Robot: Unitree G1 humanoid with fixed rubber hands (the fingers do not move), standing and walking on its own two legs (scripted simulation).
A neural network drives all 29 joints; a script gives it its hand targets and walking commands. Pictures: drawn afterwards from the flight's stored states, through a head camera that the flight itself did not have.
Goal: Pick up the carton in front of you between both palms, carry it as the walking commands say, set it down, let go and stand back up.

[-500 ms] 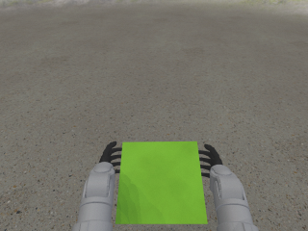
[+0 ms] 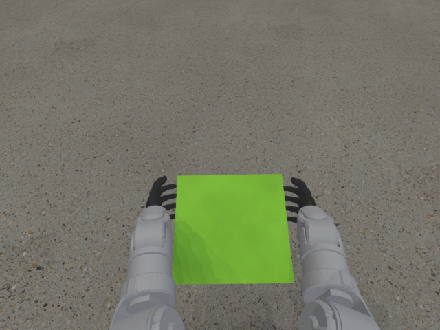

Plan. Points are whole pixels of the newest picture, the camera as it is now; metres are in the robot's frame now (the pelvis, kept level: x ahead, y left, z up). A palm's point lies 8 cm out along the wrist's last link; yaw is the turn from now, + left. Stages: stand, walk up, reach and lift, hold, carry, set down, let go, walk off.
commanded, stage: set down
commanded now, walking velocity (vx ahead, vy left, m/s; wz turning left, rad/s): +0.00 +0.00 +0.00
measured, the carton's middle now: (229, 235) +0.35 +0.00 -0.09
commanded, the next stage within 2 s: none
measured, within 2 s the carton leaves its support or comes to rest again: neither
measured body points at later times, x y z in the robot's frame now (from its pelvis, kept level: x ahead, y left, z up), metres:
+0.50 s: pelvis -0.03 -0.03 -0.11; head +0.18 -0.01 +0.29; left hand +0.36 +0.16 -0.18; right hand +0.41 -0.13 -0.18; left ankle +0.06 +0.11 -0.73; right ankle +0.01 -0.13 -0.73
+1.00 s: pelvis -0.06 -0.02 -0.24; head +0.21 -0.02 +0.12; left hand +0.38 +0.17 -0.33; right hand +0.45 -0.12 -0.34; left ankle +0.06 +0.11 -0.73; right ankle +0.01 -0.13 -0.73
